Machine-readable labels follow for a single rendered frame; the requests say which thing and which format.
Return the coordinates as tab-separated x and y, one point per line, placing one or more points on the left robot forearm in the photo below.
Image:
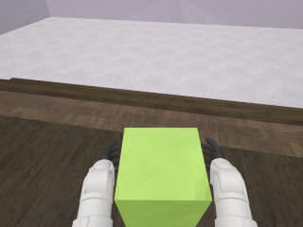
96	197

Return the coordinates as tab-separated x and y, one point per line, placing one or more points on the carton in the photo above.
162	179

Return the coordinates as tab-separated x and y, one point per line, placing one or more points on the robot right hand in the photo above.
214	154

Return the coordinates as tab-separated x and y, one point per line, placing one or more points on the robot left hand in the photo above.
106	154

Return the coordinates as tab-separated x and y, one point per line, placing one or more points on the right robot forearm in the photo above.
230	196

